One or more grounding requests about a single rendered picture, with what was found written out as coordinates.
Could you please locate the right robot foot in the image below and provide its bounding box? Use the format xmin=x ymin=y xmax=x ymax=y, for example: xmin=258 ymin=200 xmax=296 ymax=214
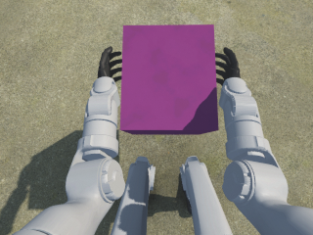
xmin=181 ymin=179 xmax=192 ymax=214

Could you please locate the left robot hand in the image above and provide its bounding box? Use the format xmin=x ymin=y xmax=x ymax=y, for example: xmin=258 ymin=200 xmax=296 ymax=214
xmin=97 ymin=46 xmax=122 ymax=82

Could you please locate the carton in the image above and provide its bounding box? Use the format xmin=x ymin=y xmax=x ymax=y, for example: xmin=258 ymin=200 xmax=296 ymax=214
xmin=120 ymin=24 xmax=219 ymax=135

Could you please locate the left robot thigh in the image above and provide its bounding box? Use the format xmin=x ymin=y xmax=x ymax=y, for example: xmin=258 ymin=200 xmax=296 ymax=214
xmin=111 ymin=161 xmax=156 ymax=235

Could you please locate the robot right upper arm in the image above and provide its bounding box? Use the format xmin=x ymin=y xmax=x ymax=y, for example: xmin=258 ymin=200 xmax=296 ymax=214
xmin=222 ymin=159 xmax=313 ymax=235

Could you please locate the right robot forearm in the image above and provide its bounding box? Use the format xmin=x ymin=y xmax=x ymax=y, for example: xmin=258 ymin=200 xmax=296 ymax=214
xmin=218 ymin=77 xmax=289 ymax=187

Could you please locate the left robot forearm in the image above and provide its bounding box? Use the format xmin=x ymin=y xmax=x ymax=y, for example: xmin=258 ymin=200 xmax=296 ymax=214
xmin=66 ymin=76 xmax=120 ymax=193

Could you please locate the right robot hand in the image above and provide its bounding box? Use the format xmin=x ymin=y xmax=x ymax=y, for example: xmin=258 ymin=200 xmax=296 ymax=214
xmin=215 ymin=47 xmax=241 ymax=86

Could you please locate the robot left upper arm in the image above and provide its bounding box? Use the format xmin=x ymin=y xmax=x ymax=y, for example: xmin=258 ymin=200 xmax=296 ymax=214
xmin=12 ymin=158 xmax=125 ymax=235

